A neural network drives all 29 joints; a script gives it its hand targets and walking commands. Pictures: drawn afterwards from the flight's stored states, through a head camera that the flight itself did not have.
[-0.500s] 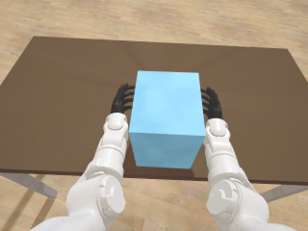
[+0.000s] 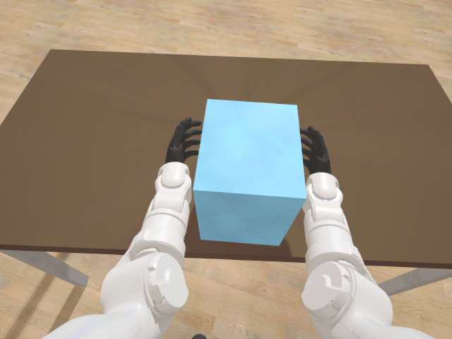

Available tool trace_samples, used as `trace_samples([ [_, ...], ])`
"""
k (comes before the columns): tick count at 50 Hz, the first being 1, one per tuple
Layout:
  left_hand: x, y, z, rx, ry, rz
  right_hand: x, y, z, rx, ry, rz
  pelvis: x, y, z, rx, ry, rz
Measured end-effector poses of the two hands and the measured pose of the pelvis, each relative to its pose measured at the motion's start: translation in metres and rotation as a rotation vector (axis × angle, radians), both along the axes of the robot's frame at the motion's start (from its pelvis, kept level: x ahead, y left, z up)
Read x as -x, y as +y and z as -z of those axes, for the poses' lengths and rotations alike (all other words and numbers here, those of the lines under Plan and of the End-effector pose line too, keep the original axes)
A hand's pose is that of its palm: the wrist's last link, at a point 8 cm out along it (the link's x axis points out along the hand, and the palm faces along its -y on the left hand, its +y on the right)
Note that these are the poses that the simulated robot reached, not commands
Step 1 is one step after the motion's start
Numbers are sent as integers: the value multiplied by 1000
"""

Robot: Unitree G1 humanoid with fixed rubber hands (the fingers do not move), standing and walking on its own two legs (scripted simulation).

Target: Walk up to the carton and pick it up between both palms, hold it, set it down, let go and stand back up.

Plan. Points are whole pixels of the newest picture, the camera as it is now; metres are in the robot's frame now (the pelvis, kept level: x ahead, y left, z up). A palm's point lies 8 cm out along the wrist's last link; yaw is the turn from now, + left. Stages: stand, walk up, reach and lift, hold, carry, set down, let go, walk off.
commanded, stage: set down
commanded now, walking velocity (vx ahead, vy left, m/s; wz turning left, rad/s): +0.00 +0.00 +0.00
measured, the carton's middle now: (245, 177) +0.42 -0.02 -0.01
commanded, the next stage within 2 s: none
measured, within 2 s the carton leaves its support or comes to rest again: neither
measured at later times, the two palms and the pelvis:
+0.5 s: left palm (177, 160) +0.42 +0.11 +0.04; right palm (317, 170) +0.41 -0.15 +0.04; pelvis +0.00 +0.00 +0.00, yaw +0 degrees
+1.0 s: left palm (170, 157) +0.44 +0.13 +0.02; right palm (315, 166) +0.43 -0.15 +0.03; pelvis +0.01 -0.01 +0.00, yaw -4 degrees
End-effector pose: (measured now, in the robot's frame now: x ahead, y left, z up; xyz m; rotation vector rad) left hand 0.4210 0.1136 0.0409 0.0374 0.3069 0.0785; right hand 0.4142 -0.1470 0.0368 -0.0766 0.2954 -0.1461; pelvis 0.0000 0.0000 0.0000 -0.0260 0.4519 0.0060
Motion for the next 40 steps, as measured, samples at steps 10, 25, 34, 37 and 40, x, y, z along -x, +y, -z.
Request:
trace_samples([
  [10,0,0,1,-3,-9,5,0,0,0,-2,-3,-2,0,1,0,-1,-9,10],
  [25,0,0,2,-4,-21,4,0,0,1,-4,-9,-4,-3,3,-1,-3,-17,10],
  [34,0,0,1,-10,-20,5,-1,-1,2,-11,-15,-14,-7,2,-2,-6,-27,10],
  [37,-2,0,2,-13,-16,6,-2,-2,2,-11,-10,-26,-7,0,-2,-7,-33,16],
  [40,-4,1,4,-6,-4,4,-4,-3,1,-11,1,-35,-7,-2,-3,-7,-41,25],
])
